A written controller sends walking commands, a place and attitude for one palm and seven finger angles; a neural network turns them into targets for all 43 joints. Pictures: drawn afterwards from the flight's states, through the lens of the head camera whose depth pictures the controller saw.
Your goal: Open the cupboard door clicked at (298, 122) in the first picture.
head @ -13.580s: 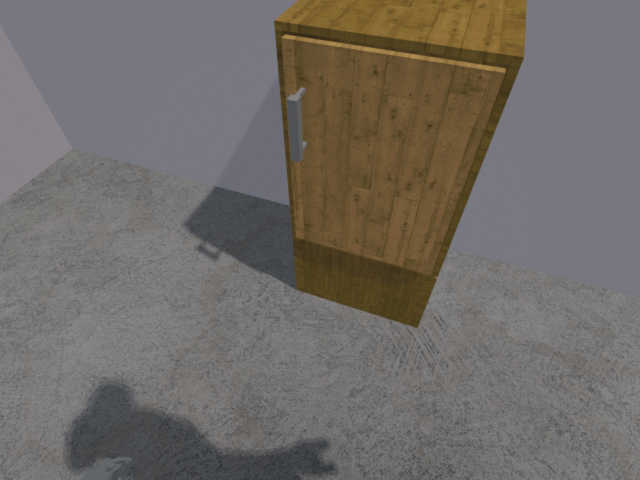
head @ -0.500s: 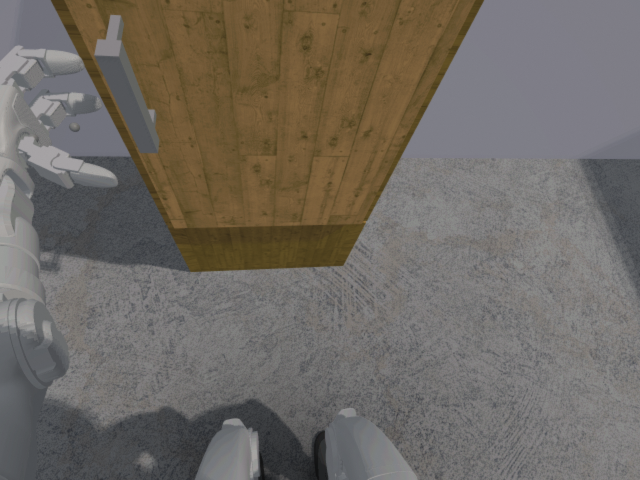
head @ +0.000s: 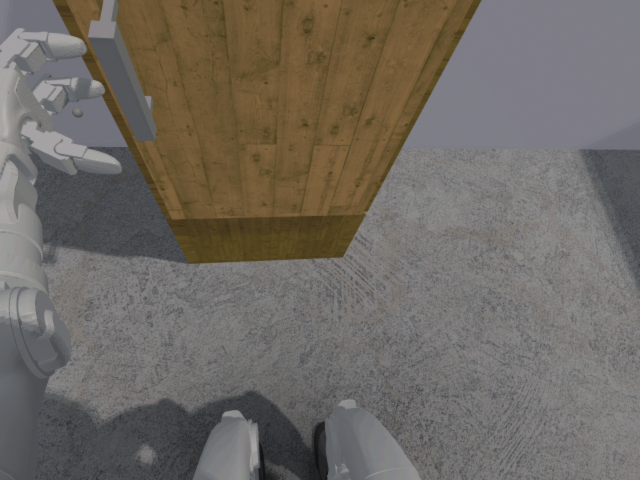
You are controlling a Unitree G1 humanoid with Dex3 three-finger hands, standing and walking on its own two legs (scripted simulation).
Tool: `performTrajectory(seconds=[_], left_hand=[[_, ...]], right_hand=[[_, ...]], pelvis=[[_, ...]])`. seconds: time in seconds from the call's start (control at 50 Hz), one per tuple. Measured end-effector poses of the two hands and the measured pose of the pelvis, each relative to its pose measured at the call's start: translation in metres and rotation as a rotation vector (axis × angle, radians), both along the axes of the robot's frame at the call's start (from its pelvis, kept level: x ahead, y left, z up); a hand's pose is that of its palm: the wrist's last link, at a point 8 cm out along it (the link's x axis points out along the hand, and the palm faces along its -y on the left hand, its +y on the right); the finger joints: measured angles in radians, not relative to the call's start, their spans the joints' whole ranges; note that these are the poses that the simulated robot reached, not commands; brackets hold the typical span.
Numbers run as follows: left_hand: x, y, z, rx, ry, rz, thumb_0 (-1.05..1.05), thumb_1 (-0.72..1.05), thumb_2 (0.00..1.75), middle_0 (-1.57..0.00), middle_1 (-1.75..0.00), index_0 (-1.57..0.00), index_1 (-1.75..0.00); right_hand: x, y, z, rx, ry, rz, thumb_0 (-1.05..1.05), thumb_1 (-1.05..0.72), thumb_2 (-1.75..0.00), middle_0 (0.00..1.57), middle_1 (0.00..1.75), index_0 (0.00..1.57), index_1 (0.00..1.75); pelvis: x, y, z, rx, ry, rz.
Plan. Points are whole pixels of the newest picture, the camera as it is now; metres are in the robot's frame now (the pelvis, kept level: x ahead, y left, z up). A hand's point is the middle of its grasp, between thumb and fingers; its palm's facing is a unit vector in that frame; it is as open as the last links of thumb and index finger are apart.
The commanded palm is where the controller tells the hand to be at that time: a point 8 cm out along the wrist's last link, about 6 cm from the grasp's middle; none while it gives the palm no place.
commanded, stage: slide the fingers in behind the handle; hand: left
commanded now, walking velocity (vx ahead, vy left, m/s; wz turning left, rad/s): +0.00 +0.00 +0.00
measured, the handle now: (130, 76) +0.57 +0.18 +0.07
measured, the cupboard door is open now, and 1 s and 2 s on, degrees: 0 0 0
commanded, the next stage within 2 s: close the thumb around the handle in 1.46 s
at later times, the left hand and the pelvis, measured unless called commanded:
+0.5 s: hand (90, 115) +0.52 +0.22 +0.06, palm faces +0.01 -1.00 +0.00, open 14.2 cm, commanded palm +0.51 +0.23 +0.07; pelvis +0.00 +0.00 +0.00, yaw +0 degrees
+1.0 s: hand (101, 120) +0.52 +0.21 +0.06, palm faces +0.05 -1.00 +0.00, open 14.8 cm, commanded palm +0.51 +0.20 +0.07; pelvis +0.00 +0.00 +0.00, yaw +3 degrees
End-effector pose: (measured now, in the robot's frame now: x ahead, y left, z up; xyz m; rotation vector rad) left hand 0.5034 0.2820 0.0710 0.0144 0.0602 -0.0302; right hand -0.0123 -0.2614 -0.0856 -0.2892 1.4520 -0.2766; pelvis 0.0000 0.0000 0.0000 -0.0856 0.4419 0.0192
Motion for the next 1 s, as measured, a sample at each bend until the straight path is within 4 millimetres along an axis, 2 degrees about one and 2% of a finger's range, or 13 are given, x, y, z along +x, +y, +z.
performTrajectory(seconds=[0.06, 0.3, 0.7, 1.0], left_hand=[[0.003, -0.005, -0.002, -0.011, 0.002, 0.003, -0.01, -0.50, 0.30, -0.30, -1.20, -0.30, -1.20], [0.004, -0.005, -0.006, -0.009, -0.002, 0.018, -0.01, -0.49, 0.30, -0.30, -1.20, -0.31, -1.22], [-0.004, -0.015, -0.007, -0.016, -0.013, 0.057, -0.01, -0.50, 0.30, -0.30, -1.20, -0.21, -1.20], [-0.010, -0.024, -0.007, -0.013, -0.017, 0.083, -0.01, -0.50, 0.30, -0.30, -1.20, -0.12, -1.19]], right_hand=[[-0.004, 0.002, 0.000, 0.001, 0.006, -0.008, 0.00, -0.91, -0.90, 0.20, 0.30, 0.20, 0.30], [-0.008, 0.005, 0.003, 0.005, 0.019, -0.015, 0.00, -0.91, -0.90, 0.20, 0.30, 0.20, 0.30], [0.019, 0.004, -0.003, 0.025, -0.013, 0.045, 0.00, -0.91, -0.90, 0.20, 0.30, 0.20, 0.30], [0.022, 0.003, -0.008, 0.044, 0.003, 0.076, 0.00, -0.91, -0.90, 0.20, 0.30, 0.20, 0.30]], pelvis=[[0.000, 0.001, 0.000, 0.001, 0.002, -0.003], [0.002, 0.003, 0.000, -0.003, 0.005, -0.003], [0.005, 0.003, 0.001, -0.006, -0.005, 0.028], [0.004, 0.000, 0.000, -0.007, -0.005, 0.052]])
